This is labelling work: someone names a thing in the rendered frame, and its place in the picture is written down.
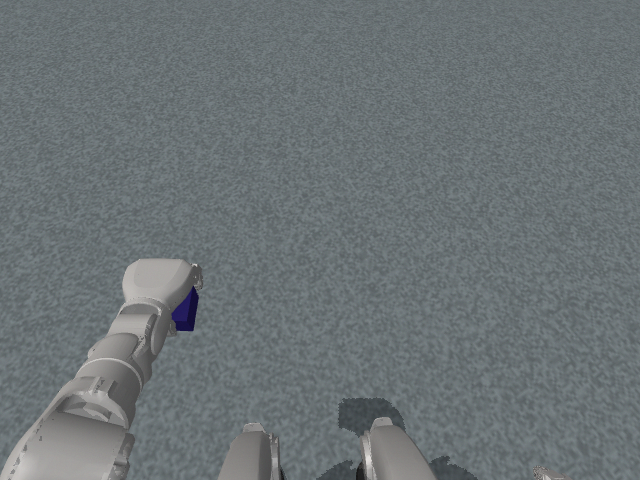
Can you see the small box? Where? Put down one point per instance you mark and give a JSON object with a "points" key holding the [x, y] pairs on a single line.
{"points": [[184, 315]]}

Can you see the left robot arm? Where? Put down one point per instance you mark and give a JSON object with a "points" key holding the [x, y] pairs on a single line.
{"points": [[83, 433]]}

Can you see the left robot hand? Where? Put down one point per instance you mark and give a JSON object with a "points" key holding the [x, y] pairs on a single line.
{"points": [[168, 281]]}

